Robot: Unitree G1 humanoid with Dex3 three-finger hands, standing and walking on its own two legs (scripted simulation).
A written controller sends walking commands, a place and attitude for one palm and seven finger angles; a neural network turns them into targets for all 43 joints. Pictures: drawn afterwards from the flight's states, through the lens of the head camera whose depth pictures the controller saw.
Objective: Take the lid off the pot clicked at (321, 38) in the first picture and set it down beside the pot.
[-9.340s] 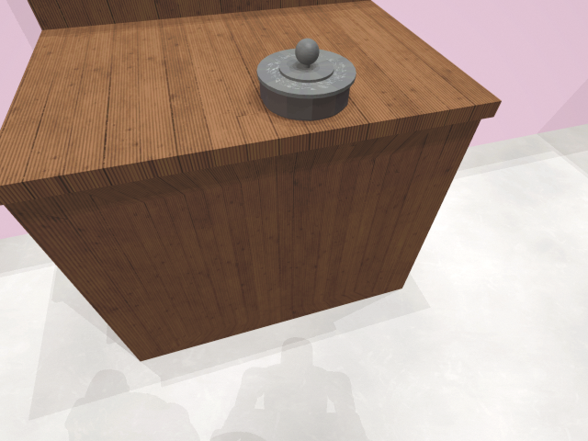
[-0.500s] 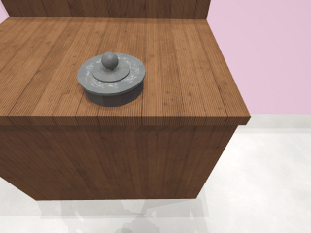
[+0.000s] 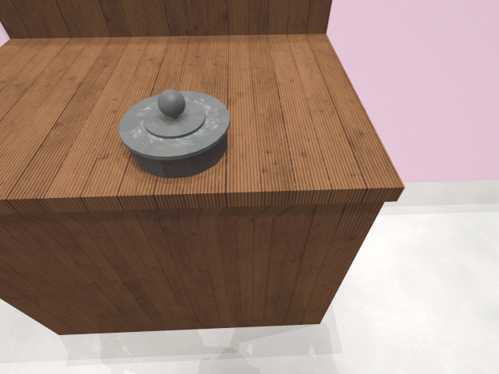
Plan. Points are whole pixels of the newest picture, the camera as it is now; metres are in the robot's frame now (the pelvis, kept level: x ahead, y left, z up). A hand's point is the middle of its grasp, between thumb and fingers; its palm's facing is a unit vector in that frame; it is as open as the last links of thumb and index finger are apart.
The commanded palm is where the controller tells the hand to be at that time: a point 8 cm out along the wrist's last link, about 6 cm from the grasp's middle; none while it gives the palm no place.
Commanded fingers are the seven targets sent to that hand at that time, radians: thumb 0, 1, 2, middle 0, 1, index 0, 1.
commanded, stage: look again from close up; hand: left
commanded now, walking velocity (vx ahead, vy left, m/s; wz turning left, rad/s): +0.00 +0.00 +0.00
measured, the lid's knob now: (171, 103) +0.52 +0.17 +0.18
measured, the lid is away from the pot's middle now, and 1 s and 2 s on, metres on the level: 0.00 0.00 0.00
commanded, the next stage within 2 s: lift the closed hand beside the body in 0.20 s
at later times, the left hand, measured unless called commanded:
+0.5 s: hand (131, 360) +0.15 +0.19 -0.04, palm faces +0.25 -0.92 -0.31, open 6.6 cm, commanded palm +0.09 +0.23 +0.00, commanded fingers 0.00 0.90 0.90 -0.68 -0.83 -0.68 -0.83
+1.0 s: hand (59, 363) +0.12 +0.22 +0.10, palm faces +0.37 -0.84 -0.39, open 3.1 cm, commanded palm +0.06 +0.25 +0.14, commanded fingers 0.00 0.90 0.90 -1.30 -1.50 -1.30 -1.50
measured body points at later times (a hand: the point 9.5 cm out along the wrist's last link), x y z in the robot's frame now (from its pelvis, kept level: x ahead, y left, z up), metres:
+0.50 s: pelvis +0.00 -0.01 +0.01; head -0.03 -0.03 +0.45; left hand +0.14 +0.24 -0.02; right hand +0.13 -0.25 -0.11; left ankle -0.02 +0.10 -0.73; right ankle -0.02 -0.12 -0.73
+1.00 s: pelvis -0.02 -0.02 +0.01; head -0.04 -0.04 +0.46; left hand +0.10 +0.26 +0.13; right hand +0.19 -0.21 -0.06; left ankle -0.02 +0.10 -0.73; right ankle -0.02 -0.12 -0.73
